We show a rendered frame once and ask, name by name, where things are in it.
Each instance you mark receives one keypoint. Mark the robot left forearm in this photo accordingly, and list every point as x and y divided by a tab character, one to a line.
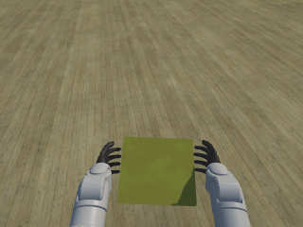
92	197

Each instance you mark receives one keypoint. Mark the robot right forearm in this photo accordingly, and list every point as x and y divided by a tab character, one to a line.
227	200

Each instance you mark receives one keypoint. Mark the left robot hand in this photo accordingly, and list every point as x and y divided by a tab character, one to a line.
104	158

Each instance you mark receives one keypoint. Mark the right robot hand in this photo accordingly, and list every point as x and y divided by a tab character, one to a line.
211	156

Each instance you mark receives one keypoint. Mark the carton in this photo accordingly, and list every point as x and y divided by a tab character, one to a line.
157	171

